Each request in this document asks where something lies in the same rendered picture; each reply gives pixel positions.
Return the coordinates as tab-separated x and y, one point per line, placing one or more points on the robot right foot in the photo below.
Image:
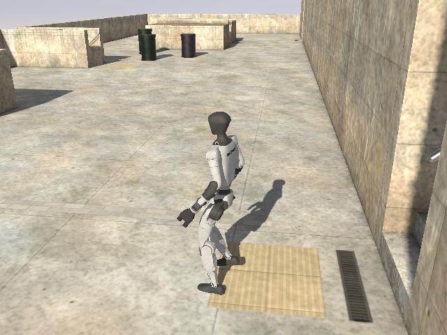
233	261

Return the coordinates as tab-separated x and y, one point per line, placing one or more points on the robot left hand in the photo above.
187	215

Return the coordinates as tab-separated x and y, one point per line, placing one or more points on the left robot thigh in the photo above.
212	213

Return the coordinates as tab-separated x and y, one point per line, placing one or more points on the right robot upper arm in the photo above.
239	160

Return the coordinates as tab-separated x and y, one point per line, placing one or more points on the left robot upper arm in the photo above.
213	156

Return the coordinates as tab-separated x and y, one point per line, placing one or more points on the robot left forearm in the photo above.
205	197

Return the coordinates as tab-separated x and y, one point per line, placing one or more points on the robot right forearm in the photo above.
237	171

